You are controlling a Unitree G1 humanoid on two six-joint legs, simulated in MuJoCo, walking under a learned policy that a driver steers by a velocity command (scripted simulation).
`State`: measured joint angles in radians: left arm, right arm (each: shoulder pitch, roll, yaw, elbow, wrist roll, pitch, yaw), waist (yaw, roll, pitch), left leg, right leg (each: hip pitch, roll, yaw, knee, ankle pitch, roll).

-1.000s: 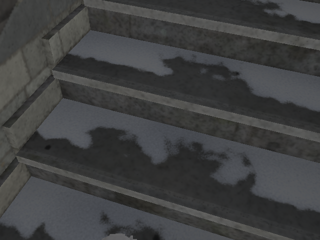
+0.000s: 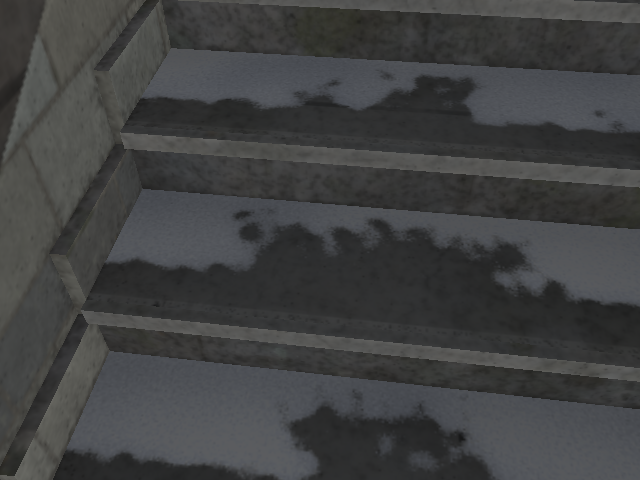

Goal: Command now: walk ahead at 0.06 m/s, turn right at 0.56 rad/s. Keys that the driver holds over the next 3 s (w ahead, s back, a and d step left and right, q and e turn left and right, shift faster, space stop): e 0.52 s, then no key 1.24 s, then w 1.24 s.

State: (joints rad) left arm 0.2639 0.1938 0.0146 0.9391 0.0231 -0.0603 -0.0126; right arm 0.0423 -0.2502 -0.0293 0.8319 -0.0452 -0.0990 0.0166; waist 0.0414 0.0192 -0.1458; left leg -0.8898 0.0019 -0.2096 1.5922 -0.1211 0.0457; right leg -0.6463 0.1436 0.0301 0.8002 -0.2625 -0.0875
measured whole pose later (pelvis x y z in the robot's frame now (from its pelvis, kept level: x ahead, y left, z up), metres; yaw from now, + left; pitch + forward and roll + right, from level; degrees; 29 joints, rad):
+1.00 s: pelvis +0.11 +0.01 +0.03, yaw -23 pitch +3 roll +1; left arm 0.08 0.20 0.05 0.73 -0.01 -0.05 -0.03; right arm 0.22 -0.18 -0.02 0.60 0.00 -0.08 0.04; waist -0.03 -0.04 -0.04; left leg -0.23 0.10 0.12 0.58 -0.38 -0.06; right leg -0.36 -0.01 -0.06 0.64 -0.32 -0.04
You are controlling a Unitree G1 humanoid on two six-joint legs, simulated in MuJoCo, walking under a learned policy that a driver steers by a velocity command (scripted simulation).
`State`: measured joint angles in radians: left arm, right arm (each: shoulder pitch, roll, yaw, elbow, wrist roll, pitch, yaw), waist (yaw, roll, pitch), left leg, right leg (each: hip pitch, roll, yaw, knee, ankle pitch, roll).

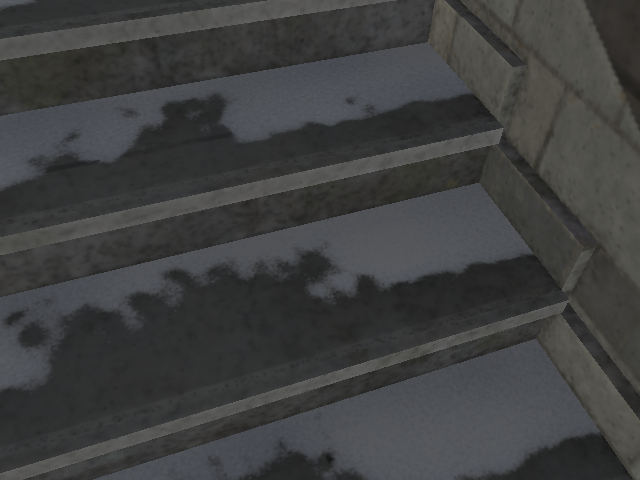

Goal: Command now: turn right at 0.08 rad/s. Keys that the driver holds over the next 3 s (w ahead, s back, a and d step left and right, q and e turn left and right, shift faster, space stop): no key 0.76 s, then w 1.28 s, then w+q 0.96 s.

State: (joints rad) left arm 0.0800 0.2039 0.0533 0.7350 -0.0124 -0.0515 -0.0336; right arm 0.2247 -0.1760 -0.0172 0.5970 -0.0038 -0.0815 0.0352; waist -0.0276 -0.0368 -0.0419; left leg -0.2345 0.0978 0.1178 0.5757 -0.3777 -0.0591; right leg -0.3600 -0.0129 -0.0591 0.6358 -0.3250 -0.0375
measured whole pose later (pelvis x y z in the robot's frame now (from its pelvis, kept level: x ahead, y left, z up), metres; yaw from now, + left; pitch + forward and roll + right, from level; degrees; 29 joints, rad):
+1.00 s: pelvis +0.02 +0.00 +0.00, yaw +1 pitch +1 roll +0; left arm 0.39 0.18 0.06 0.83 0.02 -0.03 0.03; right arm 0.45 -0.21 -0.08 0.94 0.00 -0.03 -0.04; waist -0.01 0.03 -0.06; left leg -0.19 0.08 0.04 0.61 -0.44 0.05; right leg -0.28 0.00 -0.10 0.61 -0.34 -0.04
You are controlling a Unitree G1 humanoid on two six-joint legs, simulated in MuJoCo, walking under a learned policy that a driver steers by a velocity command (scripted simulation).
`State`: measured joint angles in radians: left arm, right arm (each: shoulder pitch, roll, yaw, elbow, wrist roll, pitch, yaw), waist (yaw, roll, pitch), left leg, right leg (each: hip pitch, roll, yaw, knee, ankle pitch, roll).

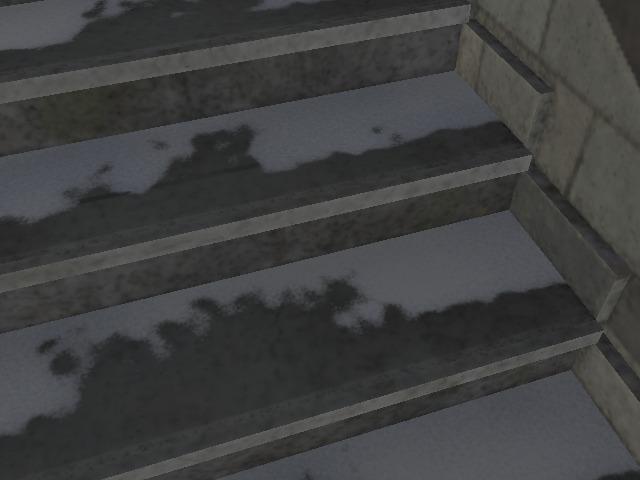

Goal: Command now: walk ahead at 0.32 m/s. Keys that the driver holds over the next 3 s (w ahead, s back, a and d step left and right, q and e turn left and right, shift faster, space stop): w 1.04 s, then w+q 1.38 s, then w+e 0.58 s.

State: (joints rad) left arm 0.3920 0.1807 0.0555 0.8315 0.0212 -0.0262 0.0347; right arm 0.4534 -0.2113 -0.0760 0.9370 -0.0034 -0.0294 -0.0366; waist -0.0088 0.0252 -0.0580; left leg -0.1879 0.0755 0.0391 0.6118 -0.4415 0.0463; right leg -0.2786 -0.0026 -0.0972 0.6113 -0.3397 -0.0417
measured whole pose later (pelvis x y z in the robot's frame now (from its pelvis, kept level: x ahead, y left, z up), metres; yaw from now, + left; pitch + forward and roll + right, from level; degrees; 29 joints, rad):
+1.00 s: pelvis +0.54 +0.05 +0.23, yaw -1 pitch +4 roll -5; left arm 0.00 0.09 -0.03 0.65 0.03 0.02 0.00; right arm 0.52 -0.11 -0.04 1.01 0.02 -0.14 0.04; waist -0.02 0.00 0.02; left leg -0.15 0.01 -0.09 0.81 -0.03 0.12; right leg -0.88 0.06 -0.24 1.18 -0.39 -0.17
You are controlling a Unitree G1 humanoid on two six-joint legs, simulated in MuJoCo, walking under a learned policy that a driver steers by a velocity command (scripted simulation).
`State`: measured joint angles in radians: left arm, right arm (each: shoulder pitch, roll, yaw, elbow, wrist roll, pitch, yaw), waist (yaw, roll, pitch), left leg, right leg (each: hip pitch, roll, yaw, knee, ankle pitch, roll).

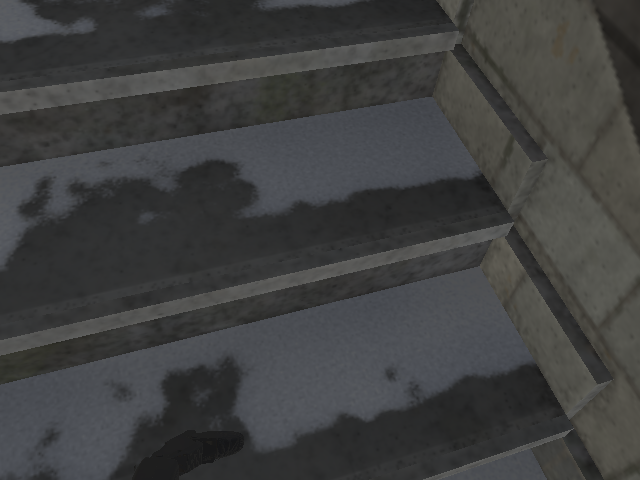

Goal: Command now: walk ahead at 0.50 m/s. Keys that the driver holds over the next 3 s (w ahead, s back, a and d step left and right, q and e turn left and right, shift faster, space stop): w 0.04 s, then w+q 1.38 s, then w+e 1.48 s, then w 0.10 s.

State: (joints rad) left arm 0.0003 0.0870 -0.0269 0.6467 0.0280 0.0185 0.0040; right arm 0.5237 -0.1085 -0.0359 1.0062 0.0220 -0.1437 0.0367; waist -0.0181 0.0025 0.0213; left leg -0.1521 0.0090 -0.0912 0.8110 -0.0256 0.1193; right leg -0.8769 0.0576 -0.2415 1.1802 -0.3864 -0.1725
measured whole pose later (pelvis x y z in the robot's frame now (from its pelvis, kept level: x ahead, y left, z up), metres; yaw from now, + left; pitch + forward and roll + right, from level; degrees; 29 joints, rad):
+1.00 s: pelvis +0.58 +0.08 +0.34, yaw +27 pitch +8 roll -3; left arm -0.08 0.10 -0.08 0.70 0.04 -0.06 -0.04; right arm 0.44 -0.18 -0.02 1.10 -0.06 -0.09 0.14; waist -0.03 0.06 -0.17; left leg -0.39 -0.08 -0.26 1.01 -0.12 0.12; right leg -0.94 -0.02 -0.11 1.25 -0.47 -0.05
